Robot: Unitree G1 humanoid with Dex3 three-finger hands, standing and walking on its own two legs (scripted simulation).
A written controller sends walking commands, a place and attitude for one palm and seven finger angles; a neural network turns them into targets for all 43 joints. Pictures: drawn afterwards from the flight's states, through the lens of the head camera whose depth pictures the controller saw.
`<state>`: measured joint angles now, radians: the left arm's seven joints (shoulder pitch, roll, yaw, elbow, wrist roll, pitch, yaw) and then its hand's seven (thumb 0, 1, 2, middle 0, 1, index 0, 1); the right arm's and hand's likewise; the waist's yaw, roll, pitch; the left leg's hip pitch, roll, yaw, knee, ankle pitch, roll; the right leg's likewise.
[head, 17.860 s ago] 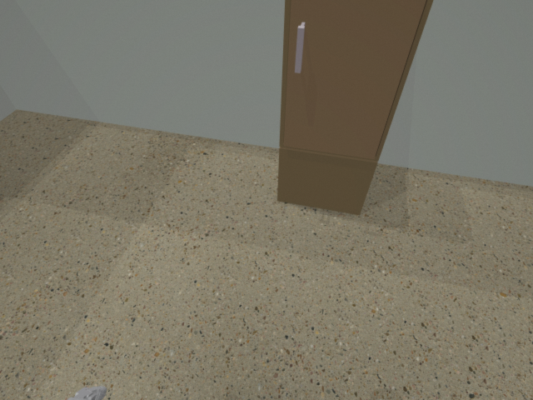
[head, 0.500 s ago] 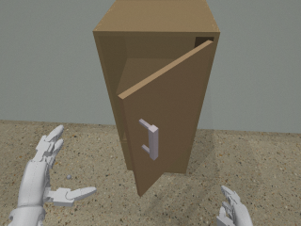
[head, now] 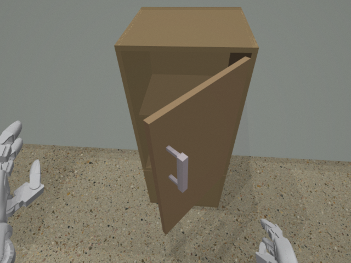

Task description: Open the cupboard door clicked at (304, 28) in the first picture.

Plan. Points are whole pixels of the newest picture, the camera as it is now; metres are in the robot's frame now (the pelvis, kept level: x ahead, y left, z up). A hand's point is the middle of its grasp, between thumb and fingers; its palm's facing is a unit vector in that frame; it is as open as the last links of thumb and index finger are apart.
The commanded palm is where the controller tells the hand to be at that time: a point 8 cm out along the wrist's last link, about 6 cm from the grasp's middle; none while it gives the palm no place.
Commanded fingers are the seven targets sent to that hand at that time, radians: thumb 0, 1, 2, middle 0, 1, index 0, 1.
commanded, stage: draw the hand back to the body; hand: left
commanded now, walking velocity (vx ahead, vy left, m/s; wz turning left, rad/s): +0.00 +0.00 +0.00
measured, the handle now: (176, 169) +0.34 +0.05 +0.03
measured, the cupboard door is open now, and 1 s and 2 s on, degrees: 51 51 51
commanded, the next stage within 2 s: step back with the hand held close in 0.30 s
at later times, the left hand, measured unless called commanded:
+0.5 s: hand (41, 187) +0.18 +0.26 +0.17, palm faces +0.47 -0.77 -0.42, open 7.4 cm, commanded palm +0.13 +0.29 +0.17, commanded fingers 0.00 0.90 0.90 -0.20 -0.30 -0.20 -0.30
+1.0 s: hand (12, 226) +0.12 +0.27 +0.16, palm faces +0.40 -0.77 -0.50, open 7.4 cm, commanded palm +0.06 +0.31 +0.17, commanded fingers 0.00 0.90 0.90 -0.20 -0.30 -0.20 -0.30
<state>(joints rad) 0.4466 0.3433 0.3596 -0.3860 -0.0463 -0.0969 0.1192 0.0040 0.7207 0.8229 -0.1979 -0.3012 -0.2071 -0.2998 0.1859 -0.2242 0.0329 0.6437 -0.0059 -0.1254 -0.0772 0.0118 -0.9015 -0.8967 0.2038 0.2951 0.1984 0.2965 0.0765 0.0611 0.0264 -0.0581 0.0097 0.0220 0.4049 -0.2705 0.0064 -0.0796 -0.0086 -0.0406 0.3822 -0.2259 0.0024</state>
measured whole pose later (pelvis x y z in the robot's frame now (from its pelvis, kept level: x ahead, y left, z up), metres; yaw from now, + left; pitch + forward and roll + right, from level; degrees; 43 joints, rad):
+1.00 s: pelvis -0.08 +0.01 -0.01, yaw -1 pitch -1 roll -1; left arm 0.56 0.41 0.42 -0.51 -0.02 -0.20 0.14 0.01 0.88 0.89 -0.21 -0.30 -0.22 -0.30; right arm 0.20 -0.23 0.00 0.54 0.02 -0.05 -0.08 0.01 -0.90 -0.90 0.20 0.29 0.20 0.30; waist 0.00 0.00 0.04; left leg -0.33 0.00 0.04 0.54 -0.20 0.03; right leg -0.34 -0.02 -0.02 0.48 -0.14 0.02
